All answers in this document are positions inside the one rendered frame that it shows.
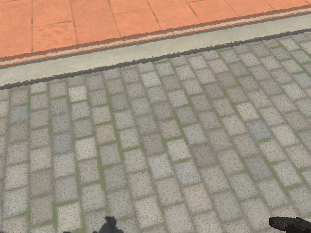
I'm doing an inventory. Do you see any right robot hand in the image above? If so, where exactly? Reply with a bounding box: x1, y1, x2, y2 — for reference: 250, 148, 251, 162
268, 216, 311, 233

